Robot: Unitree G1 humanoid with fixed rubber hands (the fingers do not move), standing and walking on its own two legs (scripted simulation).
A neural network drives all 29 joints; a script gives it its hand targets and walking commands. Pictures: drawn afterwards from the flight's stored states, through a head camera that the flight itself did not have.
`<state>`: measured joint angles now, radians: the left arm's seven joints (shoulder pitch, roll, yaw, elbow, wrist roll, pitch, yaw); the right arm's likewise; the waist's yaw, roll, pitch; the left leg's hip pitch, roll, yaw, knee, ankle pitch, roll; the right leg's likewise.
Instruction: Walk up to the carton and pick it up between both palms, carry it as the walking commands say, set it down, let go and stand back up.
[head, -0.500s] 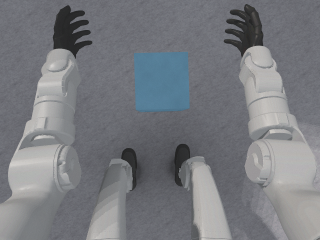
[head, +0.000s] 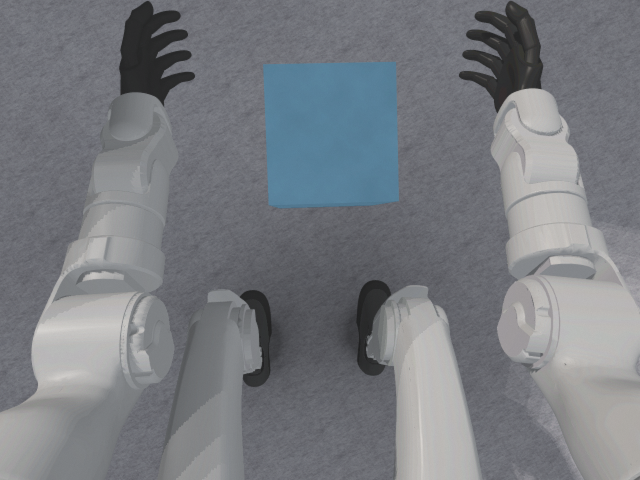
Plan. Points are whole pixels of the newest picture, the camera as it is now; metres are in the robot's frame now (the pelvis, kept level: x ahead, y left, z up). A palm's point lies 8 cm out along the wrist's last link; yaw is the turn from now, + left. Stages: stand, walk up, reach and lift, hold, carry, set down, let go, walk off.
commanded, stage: reach and lift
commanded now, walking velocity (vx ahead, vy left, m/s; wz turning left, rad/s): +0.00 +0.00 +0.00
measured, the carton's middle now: (327, 148) +0.50 -0.03 -0.43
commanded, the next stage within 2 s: none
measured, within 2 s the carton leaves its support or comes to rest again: neither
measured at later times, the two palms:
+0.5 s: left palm (197, 125) +0.51 +0.16 -0.27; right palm (454, 122) +0.51 -0.21 -0.27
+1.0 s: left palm (212, 137) +0.51 +0.16 -0.37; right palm (429, 136) +0.51 -0.20 -0.37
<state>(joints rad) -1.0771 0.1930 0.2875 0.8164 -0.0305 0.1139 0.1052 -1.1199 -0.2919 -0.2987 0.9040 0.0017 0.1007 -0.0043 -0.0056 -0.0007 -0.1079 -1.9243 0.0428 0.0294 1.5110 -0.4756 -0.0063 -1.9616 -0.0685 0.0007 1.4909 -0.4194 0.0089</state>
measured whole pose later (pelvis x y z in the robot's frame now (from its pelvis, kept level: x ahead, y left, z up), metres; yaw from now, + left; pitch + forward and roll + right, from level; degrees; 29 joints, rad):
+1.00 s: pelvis -0.04 +0.00 -0.19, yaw +1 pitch +37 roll +1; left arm -1.47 0.35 0.00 1.14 -0.32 0.01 0.17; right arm -1.49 -0.43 0.01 1.19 0.31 0.00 -0.12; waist -0.01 0.02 0.39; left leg -2.27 0.03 -0.01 2.20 -0.58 -0.02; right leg -2.31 -0.07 0.03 2.17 -0.51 0.00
